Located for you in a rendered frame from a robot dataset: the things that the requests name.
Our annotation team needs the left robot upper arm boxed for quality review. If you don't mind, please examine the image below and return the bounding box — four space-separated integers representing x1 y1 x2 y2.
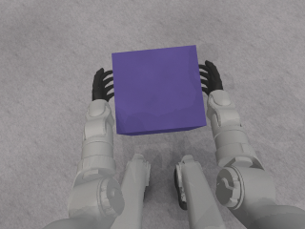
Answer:
42 177 125 229

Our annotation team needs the robot right hand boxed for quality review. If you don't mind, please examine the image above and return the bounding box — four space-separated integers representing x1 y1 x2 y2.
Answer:
198 60 223 96

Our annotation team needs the carton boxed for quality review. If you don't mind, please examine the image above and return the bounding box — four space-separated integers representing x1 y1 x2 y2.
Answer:
112 45 207 136

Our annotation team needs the robot right foot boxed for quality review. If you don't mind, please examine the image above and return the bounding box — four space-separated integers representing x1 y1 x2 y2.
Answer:
173 169 188 211

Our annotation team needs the robot right forearm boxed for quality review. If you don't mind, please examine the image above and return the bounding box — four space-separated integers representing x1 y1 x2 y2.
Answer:
206 90 276 198

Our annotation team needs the right robot upper arm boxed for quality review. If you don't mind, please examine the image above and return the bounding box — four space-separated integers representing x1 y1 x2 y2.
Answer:
215 165 305 229

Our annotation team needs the robot left shin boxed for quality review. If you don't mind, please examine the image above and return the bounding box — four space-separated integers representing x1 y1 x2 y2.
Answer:
125 154 146 192

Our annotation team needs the robot left hand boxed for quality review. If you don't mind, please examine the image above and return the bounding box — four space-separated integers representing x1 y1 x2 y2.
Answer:
91 68 114 102

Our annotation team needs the robot left forearm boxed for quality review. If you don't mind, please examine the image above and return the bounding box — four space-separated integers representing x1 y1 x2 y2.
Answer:
67 99 116 212

